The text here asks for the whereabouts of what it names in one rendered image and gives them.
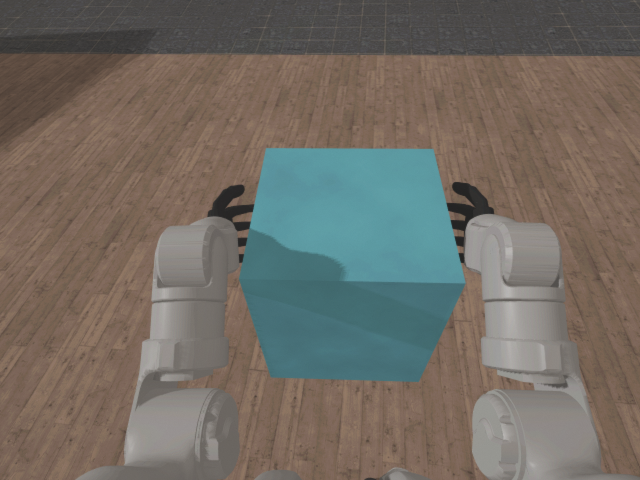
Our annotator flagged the left robot hand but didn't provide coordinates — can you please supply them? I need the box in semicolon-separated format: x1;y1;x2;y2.
207;185;254;263

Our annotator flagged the right robot hand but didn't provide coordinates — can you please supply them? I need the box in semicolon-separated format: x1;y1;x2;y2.
447;182;494;263

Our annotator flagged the right robot forearm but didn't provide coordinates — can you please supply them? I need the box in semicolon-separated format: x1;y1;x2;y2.
463;214;601;466

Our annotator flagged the robot right shin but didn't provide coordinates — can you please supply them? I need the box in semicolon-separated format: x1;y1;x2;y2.
382;467;409;478

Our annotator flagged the left robot forearm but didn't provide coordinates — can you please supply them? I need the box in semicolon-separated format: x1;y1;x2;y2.
124;216;240;460

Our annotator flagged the right robot upper arm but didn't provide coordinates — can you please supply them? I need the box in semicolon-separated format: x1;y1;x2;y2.
472;389;640;480

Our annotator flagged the left robot upper arm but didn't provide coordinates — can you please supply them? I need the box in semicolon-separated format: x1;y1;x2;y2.
75;388;240;480

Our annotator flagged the carton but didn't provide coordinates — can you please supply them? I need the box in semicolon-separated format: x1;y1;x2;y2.
239;148;466;382

